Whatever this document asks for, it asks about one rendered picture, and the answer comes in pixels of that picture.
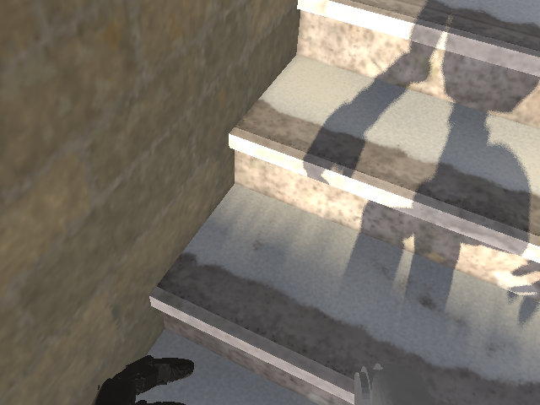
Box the robot right thigh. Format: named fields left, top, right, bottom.
left=354, top=363, right=436, bottom=405

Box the left robot hand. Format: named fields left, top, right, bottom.
left=91, top=355, right=194, bottom=405

